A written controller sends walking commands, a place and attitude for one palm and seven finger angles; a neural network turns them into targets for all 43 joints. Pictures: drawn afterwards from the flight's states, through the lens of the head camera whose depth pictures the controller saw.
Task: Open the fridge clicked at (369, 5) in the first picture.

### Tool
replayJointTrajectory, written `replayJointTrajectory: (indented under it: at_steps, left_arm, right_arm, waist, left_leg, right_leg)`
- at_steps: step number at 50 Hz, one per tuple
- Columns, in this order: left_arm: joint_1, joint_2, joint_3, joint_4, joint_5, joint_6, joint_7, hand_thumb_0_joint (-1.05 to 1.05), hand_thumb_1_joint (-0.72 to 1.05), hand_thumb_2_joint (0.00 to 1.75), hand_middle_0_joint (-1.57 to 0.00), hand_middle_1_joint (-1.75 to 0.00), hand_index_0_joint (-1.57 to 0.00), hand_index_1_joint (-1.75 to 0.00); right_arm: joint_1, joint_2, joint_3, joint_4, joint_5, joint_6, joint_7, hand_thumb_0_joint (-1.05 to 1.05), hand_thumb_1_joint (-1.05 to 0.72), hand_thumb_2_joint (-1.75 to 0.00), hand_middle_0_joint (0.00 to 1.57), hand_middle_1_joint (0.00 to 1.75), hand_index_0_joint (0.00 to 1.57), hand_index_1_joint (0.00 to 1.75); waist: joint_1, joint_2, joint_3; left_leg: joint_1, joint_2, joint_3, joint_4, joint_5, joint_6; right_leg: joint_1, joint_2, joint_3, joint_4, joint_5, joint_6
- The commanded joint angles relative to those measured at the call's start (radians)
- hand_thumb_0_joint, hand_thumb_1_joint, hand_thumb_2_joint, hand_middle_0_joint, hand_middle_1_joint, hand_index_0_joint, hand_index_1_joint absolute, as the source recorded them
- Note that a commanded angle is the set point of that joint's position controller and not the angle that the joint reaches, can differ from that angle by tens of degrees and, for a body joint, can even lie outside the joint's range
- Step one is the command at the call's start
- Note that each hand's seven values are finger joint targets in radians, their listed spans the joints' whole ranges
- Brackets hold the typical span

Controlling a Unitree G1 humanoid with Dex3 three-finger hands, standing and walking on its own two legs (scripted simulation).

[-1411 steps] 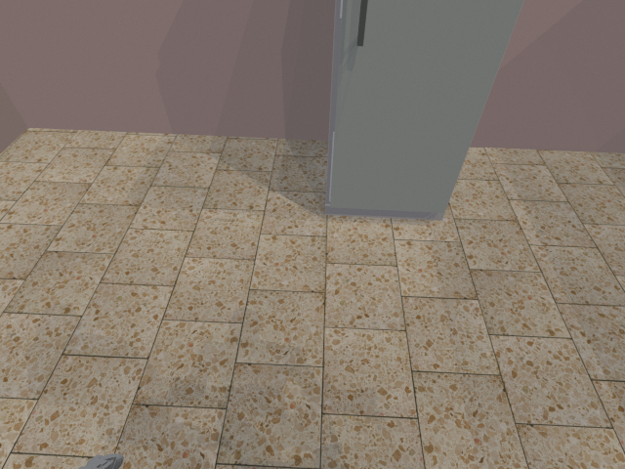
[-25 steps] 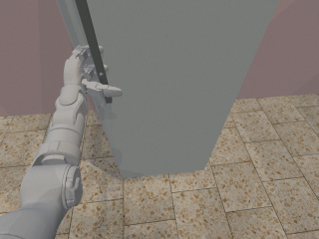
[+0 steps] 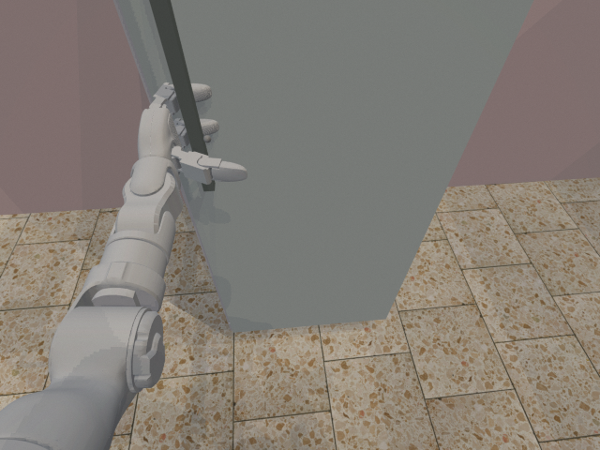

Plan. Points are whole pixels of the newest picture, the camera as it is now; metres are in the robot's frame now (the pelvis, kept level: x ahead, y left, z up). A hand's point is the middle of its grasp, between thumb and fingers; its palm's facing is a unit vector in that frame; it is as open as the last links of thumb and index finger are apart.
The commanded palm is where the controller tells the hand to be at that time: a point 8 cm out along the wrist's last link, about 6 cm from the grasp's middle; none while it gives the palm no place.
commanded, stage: slide the fingers in behind the handle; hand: left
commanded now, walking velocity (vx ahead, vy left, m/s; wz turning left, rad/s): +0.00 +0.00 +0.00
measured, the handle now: (175, 45) +0.52 +0.15 +0.27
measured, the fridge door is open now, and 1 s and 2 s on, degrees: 0 0 1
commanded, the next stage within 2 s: grip the handle and tug to test in 0.44 s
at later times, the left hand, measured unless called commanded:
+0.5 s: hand (209, 138) +0.48 +0.12 +0.17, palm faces +0.07 -1.00 +0.02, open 13.9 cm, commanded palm +0.44 +0.17 +0.17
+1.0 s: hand (208, 139) +0.47 +0.12 +0.17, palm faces +0.08 -1.00 +0.01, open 9.2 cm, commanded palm +0.44 +0.16 +0.17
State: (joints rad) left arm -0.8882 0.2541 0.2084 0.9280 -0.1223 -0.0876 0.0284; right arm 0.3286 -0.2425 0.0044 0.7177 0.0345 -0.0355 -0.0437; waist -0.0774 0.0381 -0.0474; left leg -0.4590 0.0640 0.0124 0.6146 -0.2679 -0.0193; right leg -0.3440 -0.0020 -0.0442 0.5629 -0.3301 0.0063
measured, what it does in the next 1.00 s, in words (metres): stands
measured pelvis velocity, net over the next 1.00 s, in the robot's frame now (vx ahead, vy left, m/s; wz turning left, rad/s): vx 0.00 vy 0.00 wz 0.00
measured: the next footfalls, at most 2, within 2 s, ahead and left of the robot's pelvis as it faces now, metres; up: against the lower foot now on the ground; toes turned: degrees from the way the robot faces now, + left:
none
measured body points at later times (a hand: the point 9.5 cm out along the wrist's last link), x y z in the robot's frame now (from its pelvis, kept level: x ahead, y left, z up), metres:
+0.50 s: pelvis +0.00 +0.00 +0.00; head +0.03 +0.00 +0.45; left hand +0.47 +0.17 +0.17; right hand +0.05 -0.26 -0.12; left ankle +0.02 +0.13 -0.73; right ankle -0.03 -0.12 -0.73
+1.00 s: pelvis +0.00 +0.00 +0.00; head +0.03 -0.01 +0.45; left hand +0.46 +0.17 +0.17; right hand +0.07 -0.25 -0.12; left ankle +0.02 +0.13 -0.73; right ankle -0.03 -0.12 -0.73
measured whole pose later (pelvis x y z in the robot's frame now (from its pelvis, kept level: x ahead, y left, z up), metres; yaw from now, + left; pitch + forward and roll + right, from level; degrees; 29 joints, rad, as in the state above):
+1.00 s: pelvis +0.00 +0.00 +0.00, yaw +0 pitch +5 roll -1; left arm -0.87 0.23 0.20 0.90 -0.12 -0.06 0.06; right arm 0.31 -0.24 0.01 0.72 0.03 -0.04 -0.04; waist -0.07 0.04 -0.05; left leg -0.43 0.06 0.01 0.60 -0.26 -0.02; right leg -0.32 0.00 -0.04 0.55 -0.32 0.01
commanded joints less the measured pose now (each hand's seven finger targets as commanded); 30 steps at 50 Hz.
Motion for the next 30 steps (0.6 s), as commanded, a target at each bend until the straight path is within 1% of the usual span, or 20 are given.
replayJointTrajectory:
  at_steps: [1, 2, 4, 5, 6, 7, 8, 10, 11, 13, 17, 18, 19, 20, 21, 24, 25, 27, 28, 30]
  left_arm:
    - [-0.532, 0.159, 0.029, -0.243, -0.001, -0.067, 0.003, 0.00, -0.50, 0.30, -0.30, -1.20, -0.30, -1.20]
    - [-0.527, 0.158, 0.031, -0.228, 0.003, -0.063, 0.006, 0.00, -0.50, 0.30, -0.30, -1.20, -0.30, -1.20]
    - [-0.513, 0.207, 0.068, -0.164, 0.014, -0.056, 0.014, 0.00, -0.50, 0.30, -0.30, -1.20, -0.30, -1.20]
    - [-0.547, 0.207, 0.058, -0.185, 0.018, -0.063, 0.012, 0.00, -0.50, 0.30, -0.30, -1.20, -0.30, -1.20]
    - [-0.538, 0.179, 0.044, -0.205, 0.016, -0.067, 0.008, 0.00, -0.50, 0.30, -0.30, -1.20, -0.30, -1.20]
    - [-0.517, 0.193, 0.059, -0.210, 0.015, -0.070, 0.007, 0.00, -0.50, 0.30, -0.30, -1.20, -0.30, -1.20]
    - [-0.515, 0.174, 0.043, -0.206, 0.014, -0.067, 0.004, 0.00, -0.50, 0.30, -0.30, -1.20, -0.30, -1.20]
    - [-0.528, 0.193, 0.050, -0.214, 0.014, -0.072, 0.002, 0.00, -0.50, 0.30, -0.30, -1.20, -0.30, -1.20]
    - [-0.519, 0.173, 0.044, -0.217, 0.009, -0.072, 0.000, 0.00, -0.50, 0.30, -0.30, -1.20, -0.30, -1.20]
    - [-0.509, 0.177, 0.046, -0.245, 0.009, -0.075, 0.000, 0.00, -0.50, 0.30, -0.30, -1.20, -0.30, -1.20]
    - [-0.499, 0.179, 0.045, -0.223, 0.007, -0.059, -0.002, 0.00, -0.50, 0.30, -0.30, -1.20, -0.30, -1.20]
    - [-0.538, 0.177, 0.036, -0.238, 0.010, -0.061, -0.001, 0.00, -0.50, 0.30, -0.30, -1.20, -0.30, -1.20]
    - [-0.536, 0.201, 0.055, -0.253, 0.013, -0.068, 0.004, 0.00, -0.50, 0.30, -0.30, -1.20, -0.30, -1.20]
    - [-0.534, 0.197, 0.055, -0.279, 0.012, -0.072, 0.006, 0.00, -0.50, 0.30, -0.30, -1.20, -0.30, -1.20]
    - [-0.527, 0.146, 0.016, -0.314, 0.008, -0.076, 0.004, 0.00, -0.50, 0.30, -0.30, -1.20, -0.30, -1.20]
    - [-0.484, 0.176, 0.047, -0.265, 0.002, -0.064, 0.008, 0.00, -0.50, 0.30, -0.30, -1.20, -0.30, -1.20]
    - [-0.481, 0.199, 0.068, -0.284, 0.002, -0.063, 0.009, 0.00, -0.50, 0.30, -0.30, -1.20, -0.30, -1.20]
    - [-0.450, 0.185, 0.062, -0.298, 0.006, -0.055, 0.005, 0.00, -0.50, 0.30, -0.30, -1.20, -0.30, -1.20]
    - [-0.423, 0.190, 0.067, -0.293, 0.006, -0.049, 0.004, 0.00, -0.45, 0.32, -0.30, -1.21, -0.30, -1.21]
    - [-0.435, 0.184, 0.052, -0.301, 0.010, -0.044, 0.001, 0.00, -0.36, 0.36, -0.32, -1.22, -0.32, -1.22]
  right_arm:
    - [0.033, -0.144, -0.051, -0.087, -0.005, -0.035, -0.006, 0.00, -0.90, -0.90, 0.20, 0.30, 0.20, 0.30]
    - [0.033, -0.142, -0.050, -0.085, -0.005, -0.033, -0.005, 0.00, -0.90, -0.90, 0.20, 0.30, 0.20, 0.30]
    - [0.048, -0.150, -0.048, -0.075, -0.010, -0.025, -0.008, 0.00, -0.90, -0.90, 0.20, 0.30, 0.20, 0.30]
    - [0.042, -0.147, -0.047, -0.080, -0.009, -0.025, -0.007, 0.00, -0.90, -0.90, 0.20, 0.30, 0.20, 0.30]
    - [0.036, -0.142, -0.049, -0.089, -0.008, -0.027, -0.005, 0.00, -0.90, -0.90, 0.20, 0.30, 0.20, 0.30]
    - [0.036, -0.143, -0.051, -0.092, -0.008, -0.027, -0.006, 0.00, -0.90, -0.90, 0.20, 0.30, 0.20, 0.30]
    - [0.033, -0.141, -0.049, -0.094, -0.007, -0.027, -0.005, 0.00, -0.90, -0.90, 0.20, 0.30, 0.20, 0.30]
    - [0.035, -0.143, -0.049, -0.093, -0.005, -0.025, -0.005, 0.00, -0.90, -0.90, 0.20, 0.30, 0.20, 0.30]
    - [0.033, -0.141, -0.050, -0.097, -0.006, -0.026, -0.005, 0.00, -0.90, -0.90, 0.20, 0.30, 0.20, 0.30]
    - [0.033, -0.140, -0.051, -0.099, -0.005, -0.028, -0.005, 0.00, -0.90, -0.90, 0.20, 0.30, 0.20, 0.30]
    - [0.034, -0.143, -0.051, -0.095, -0.003, -0.023, -0.007, 0.00, -0.90, -0.90, 0.20, 0.30, 0.20, 0.30]
    - [0.038, -0.143, -0.051, -0.093, -0.004, -0.024, -0.006, 0.00, -0.90, -0.90, 0.20, 0.30, 0.20, 0.30]
    - [0.039, -0.145, -0.054, -0.093, -0.005, -0.024, -0.009, 0.00, -0.90, -0.90, 0.20, 0.30, 0.20, 0.30]
    - [0.032, -0.142, -0.052, -0.099, -0.006, -0.027, -0.007, 0.00, -0.90, -0.90, 0.20, 0.30, 0.20, 0.30]
    - [0.023, -0.135, -0.053, -0.104, -0.004, -0.031, -0.005, 0.00, -0.90, -0.90, 0.20, 0.30, 0.20, 0.30]
    - [0.039, -0.145, -0.053, -0.089, -0.007, -0.030, -0.007, 0.00, -0.90, -0.90, 0.20, 0.30, 0.20, 0.30]
    - [0.031, -0.146, -0.054, -0.095, -0.005, -0.030, -0.006, 0.00, -0.90, -0.90, 0.20, 0.30, 0.20, 0.30]
    - [0.024, -0.140, -0.054, -0.101, -0.006, -0.029, -0.005, 0.00, -0.90, -0.90, 0.20, 0.30, 0.20, 0.30]
    - [0.020, -0.140, -0.053, -0.105, -0.004, -0.026, -0.005, 0.00, -0.90, -0.90, 0.20, 0.30, 0.20, 0.30]
    - [0.013, -0.140, -0.051, -0.106, -0.002, -0.023, -0.007, 0.00, -0.90, -0.90, 0.20, 0.30, 0.20, 0.30]
  waist:
    - [-0.012, -0.027, -0.368]
    - [-0.015, -0.030, -0.356]
    - [-0.019, -0.079, -0.309]
    - [-0.023, -0.072, -0.307]
    - [-0.015, -0.047, -0.334]
    - [-0.007, -0.043, -0.350]
    - [-0.014, -0.045, -0.339]
    - [-0.015, -0.041, -0.336]
    - [-0.013, -0.044, -0.343]
    - [-0.006, -0.018, -0.366]
    - [-0.016, -0.058, -0.323]
    - [-0.022, -0.043, -0.321]
    - [-0.013, -0.037, -0.335]
    - [-0.007, -0.008, -0.365]
    - [-0.008, 0.020, -0.384]
    - [-0.009, -0.056, -0.349]
    - [0.000, -0.047, -0.359]
    - [0.008, -0.035, -0.366]
    - [0.012, -0.051, -0.357]
    - [0.004, -0.032, -0.330]
  left_leg:
    - [0.283, -0.053, -0.005, -0.038, 0.268, 0.047]
    - [0.275, -0.053, -0.001, -0.036, 0.267, 0.048]
    - [0.231, -0.053, 0.000, -0.042, 0.229, 0.053]
    - [0.226, -0.053, 0.000, -0.046, 0.219, 0.053]
    - [0.242, -0.055, 0.003, -0.046, 0.226, 0.051]
    - [0.249, -0.054, 0.003, -0.043, 0.238, 0.050]
    - [0.249, -0.055, 0.006, -0.041, 0.236, 0.052]
    - [0.247, -0.052, 0.004, -0.044, 0.232, 0.050]
    - [0.252, -0.054, 0.005, -0.043, 0.229, 0.051]
    - [0.270, -0.053, 0.007, -0.040, 0.260, 0.049]
    - [0.246, -0.052, 0.008, -0.044, 0.236, 0.052]
    - [0.247, -0.052, 0.005, -0.048, 0.228, 0.051]
    - [0.258, -0.051, 0.005, -0.045, 0.238, 0.052]
    - [0.278, -0.052, 0.004, -0.047, 0.250, 0.049]
    - [0.304, -0.052, 0.006, -0.043, 0.269, 0.047]
    - [0.276, -0.050, 0.002, -0.047, 0.273, 0.050]
    - [0.272, -0.051, 0.006, -0.050, 0.268, 0.050]
    - [0.272, -0.055, 0.014, -0.049, 0.284, 0.052]
    - [0.261, -0.055, 0.013, -0.053, 0.273, 0.051]
    - [0.263, -0.053, 0.016, -0.056, 0.266, 0.052]
  right_leg:
    - [0.023, 0.043, -0.004, -0.064, 0.361, -0.016]
    - [0.018, 0.042, -0.005, -0.065, 0.364, -0.015]
    - [0.019, 0.039, -0.002, -0.075, 0.336, -0.010]
    - [0.018, 0.038, 0.001, -0.074, 0.335, -0.008]
    - [0.023, 0.039, 0.001, -0.071, 0.337, -0.011]
    - [0.032, 0.039, 0.000, -0.066, 0.345, -0.014]
    - [0.024, 0.041, 0.003, -0.070, 0.349, -0.013]
    - [0.027, 0.040, 0.001, -0.070, 0.342, -0.013]
    - [0.026, 0.042, 0.001, -0.072, 0.340, -0.012]
    - [0.036, 0.042, 0.002, -0.066, 0.365, -0.016]
    - [0.030, 0.043, 0.001, -0.076, 0.355, -0.011]
    - [0.022, 0.042, 0.001, -0.077, 0.343, -0.011]
    - [0.035, 0.041, 0.002, -0.077, 0.342, -0.014]
    - [0.038, 0.042, 0.002, -0.071, 0.351, -0.015]
    - [0.034, 0.043, 0.001, -0.069, 0.362, -0.017]
    - [0.050, 0.046, -0.005, -0.074, 0.372, -0.015]
    - [0.055, 0.045, -0.001, -0.074, 0.376, -0.014]
    - [0.073, 0.043, 0.001, -0.073, 0.406, -0.014]
    - [0.078, 0.043, -0.001, -0.075, 0.397, -0.014]
    - [0.067, 0.041, 0.002, -0.082, 0.389, -0.013]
